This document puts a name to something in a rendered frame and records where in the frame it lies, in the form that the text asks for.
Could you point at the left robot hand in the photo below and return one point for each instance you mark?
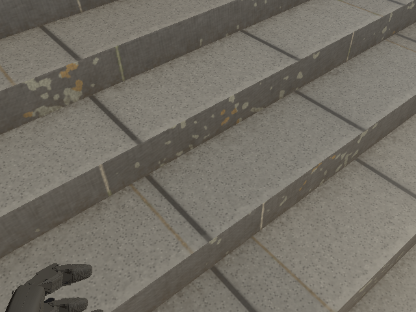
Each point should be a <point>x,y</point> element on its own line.
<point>30,296</point>

